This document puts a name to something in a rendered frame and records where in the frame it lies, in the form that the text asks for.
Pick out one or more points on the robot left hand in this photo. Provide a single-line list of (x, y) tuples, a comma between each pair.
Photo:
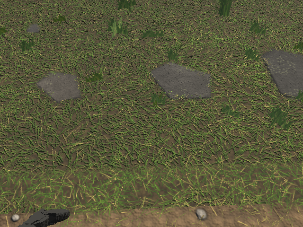
[(44, 218)]

